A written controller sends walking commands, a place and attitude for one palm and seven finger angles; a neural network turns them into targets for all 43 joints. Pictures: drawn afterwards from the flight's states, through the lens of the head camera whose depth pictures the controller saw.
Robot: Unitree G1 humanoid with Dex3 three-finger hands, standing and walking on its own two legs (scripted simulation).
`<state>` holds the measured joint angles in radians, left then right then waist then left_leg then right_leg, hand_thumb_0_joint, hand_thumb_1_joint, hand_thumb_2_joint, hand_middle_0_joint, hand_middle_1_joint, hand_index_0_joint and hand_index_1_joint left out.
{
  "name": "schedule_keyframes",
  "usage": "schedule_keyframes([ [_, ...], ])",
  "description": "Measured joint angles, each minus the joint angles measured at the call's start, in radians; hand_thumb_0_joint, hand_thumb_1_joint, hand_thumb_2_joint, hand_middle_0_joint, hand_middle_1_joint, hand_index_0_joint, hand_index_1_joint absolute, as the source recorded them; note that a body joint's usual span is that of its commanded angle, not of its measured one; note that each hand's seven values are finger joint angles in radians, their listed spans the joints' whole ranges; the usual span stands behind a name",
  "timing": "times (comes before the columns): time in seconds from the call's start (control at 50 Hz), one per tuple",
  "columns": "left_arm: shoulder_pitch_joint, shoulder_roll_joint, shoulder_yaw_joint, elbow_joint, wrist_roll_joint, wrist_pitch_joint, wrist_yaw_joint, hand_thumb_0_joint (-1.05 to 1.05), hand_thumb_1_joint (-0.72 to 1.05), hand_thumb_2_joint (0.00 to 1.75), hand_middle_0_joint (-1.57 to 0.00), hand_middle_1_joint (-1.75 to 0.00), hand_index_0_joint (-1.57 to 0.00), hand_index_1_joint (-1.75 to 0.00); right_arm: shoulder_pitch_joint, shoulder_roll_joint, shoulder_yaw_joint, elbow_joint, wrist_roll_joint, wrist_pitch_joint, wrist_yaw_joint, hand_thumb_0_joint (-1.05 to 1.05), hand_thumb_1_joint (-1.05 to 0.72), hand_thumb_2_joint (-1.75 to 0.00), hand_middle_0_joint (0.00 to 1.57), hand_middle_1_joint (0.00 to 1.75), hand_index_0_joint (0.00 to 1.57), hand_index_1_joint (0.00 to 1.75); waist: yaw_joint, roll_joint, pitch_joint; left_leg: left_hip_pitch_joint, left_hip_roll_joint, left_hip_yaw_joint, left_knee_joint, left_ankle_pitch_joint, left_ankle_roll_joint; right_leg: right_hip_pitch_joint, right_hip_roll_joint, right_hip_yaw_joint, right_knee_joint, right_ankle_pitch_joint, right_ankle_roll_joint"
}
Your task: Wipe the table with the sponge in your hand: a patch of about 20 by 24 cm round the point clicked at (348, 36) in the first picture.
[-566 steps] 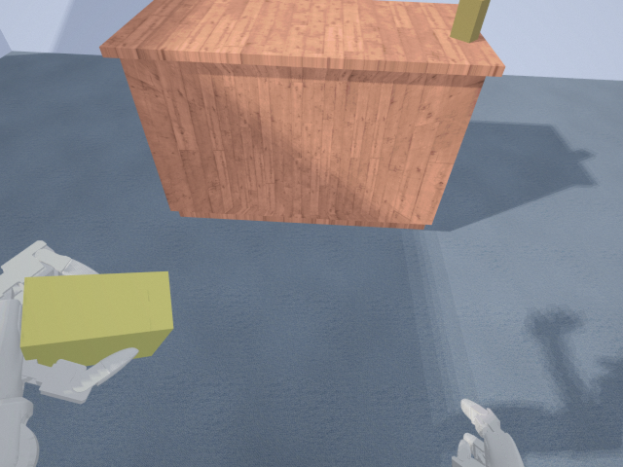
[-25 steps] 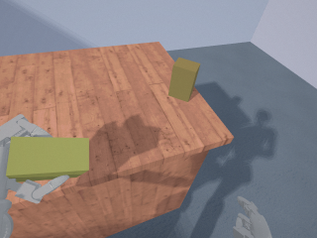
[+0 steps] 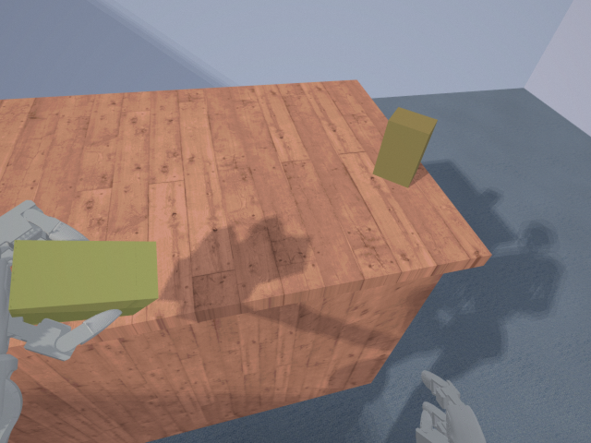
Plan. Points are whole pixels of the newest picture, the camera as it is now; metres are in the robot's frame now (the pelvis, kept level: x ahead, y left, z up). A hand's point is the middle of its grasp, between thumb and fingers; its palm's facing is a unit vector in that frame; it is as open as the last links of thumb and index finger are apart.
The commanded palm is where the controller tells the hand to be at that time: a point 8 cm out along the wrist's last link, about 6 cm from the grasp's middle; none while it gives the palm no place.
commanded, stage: come to a stop and stand still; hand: left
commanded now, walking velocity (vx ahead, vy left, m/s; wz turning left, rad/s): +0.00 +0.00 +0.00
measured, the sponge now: (104, 283) +0.23 +0.23 +0.15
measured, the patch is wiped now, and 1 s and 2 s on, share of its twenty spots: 0.00 0.00 0.00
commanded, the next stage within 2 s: look again from close up in 0.32 s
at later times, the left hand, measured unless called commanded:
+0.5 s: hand (58, 304) +0.19 +0.25 +0.18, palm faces +0.45 -0.80 -0.39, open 9.8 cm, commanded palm +0.13 +0.28 +0.17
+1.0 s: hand (72, 296) +0.20 +0.24 +0.17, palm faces +0.39 -0.80 -0.45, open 9.8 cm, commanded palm +0.15 +0.27 +0.17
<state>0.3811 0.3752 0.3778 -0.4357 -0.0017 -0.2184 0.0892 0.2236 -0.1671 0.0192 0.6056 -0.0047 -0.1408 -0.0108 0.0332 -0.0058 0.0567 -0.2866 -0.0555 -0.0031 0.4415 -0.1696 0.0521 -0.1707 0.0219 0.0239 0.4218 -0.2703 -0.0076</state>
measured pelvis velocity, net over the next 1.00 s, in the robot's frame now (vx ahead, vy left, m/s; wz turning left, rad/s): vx -0.01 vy -0.01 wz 0.01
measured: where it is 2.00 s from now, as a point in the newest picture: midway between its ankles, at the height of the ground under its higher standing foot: outside the picture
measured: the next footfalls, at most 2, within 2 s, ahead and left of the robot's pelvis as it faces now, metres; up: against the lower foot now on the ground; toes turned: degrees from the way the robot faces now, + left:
right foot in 1.42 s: +0.04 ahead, -0.16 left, +0.00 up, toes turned -14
left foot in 1.68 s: +0.11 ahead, +0.08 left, +0.00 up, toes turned -15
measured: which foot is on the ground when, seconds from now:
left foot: down 0.00-1.00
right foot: down 0.00-1.00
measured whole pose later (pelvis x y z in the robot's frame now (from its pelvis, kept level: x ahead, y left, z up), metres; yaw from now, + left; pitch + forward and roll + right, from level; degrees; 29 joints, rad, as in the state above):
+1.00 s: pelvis -0.01 -0.01 -0.01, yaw +0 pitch -2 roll -2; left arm 0.46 0.39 0.40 -0.52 -0.03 -0.17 0.09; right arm 0.23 -0.18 0.00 0.58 0.00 -0.10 -0.01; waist 0.02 0.03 0.05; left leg -0.39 0.02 0.09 0.58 -0.37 0.02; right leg -0.21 0.06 0.00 0.51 -0.33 -0.07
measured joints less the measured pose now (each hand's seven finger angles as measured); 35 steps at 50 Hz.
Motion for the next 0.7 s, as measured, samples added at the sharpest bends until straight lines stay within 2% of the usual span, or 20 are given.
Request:
schedule_keyframes([
  [0.14, -0.013, -0.046, -0.036, 0.017, 0.009, 0.018, 0.0, 0.0, -0.48, 1.01, -0.78, -1.34, -0.78, -1.34, -0.008, -0.027, -0.017, 0.004, 0.004, 0.003, -0.002, 0.01, -0.9, -0.89, 0.2, 0.3, 0.2, 0.3, 0.001, -0.001, -0.008, -0.012, 0.015, 0.031, 0.03, -0.044, -0.008, 0.011, 0.002, -0.001, 0.002, 0.04, 0.005],
  [0.26, 0.008, -0.045, -0.039, 0.0, 0.004, 0.022, 0.001, 0.0, -0.48, 1.01, -0.78, -1.34, -0.78, -1.34, -0.026, -0.034, -0.014, -0.006, 0.002, -0.001, -0.008, 0.01, -0.9, -0.89, 0.2, 0.3, 0.2, 0.3, 0.007, -0.003, 0.0, -0.03, 0.033, 0.044, 0.064, -0.033, -0.005, 0.0, 0.019, 0.013, 0.011, 0.083, 0.012],
  [0.38, -0.028, -0.032, -0.028, 0.012, 0.009, 0.03, 0.005, 0.0, -0.48, 1.01, -0.78, -1.34, -0.78, -1.34, -0.016, -0.02, -0.014, -0.023, 0.009, -0.01, -0.012, 0.01, -0.9, -0.89, 0.2, 0.3, 0.2, 0.3, 0.001, -0.008, 0.012, -0.016, 0.028, 0.058, 0.036, 0.0, 0.018, -0.029, 0.014, 0.02, 0.089, -0.041, -0.005],
  [0.5, 0.003, -0.009, -0.009, -0.029, 0.002, 0.022, 0.002, 0.0, -0.48, 1.01, -0.78, -1.34, -0.78, -1.34, 0.003, -0.005, -0.009, -0.021, 0.006, -0.004, -0.002, 0.01, -0.9, -0.89, 0.2, 0.3, 0.2, 0.3, -0.02, 0.012, 0.018, -0.023, 0.039, 0.063, 0.043, -0.029, -0.002, -0.008, 0.007, -0.005, 0.039, 0.033, 0.0],
  [0.6, 0.059, -0.021, -0.009, -0.041, -0.011, 0.023, 0.003, 0.0, -0.48, 1.01, -0.78, -1.34, -0.78, -1.34, 0.015, -0.021, -0.003, -0.004, 0.005, 0.015, -0.004, 0.01, -0.9, -0.89, 0.2, 0.3, 0.2, 0.3, -0.008, 0.022, -0.003, -0.065, 0.044, 0.058, 0.112, -0.111, -0.026, -0.029, 0.016, 0.004, 0.041, 0.071, 0.001],
  [0.7, 0.027, -0.046, -0.034, 0.003, -0.009, 0.048, 0.011, 0.0, -0.48, 1.01, -0.78, -1.34, -0.78, -1.34, 0.011, -0.036, -0.011, 0.023, 0.01, 0.025, -0.019, 0.01, -0.9, -0.89, 0.2, 0.3, 0.2, 0.3, -0.005, 0.014, 0.004, -0.061, 0.036, 0.057, 0.126, -0.058, 0.006, -0.051, 0.019, 0.017, 0.117, -0.003, 0.009],
])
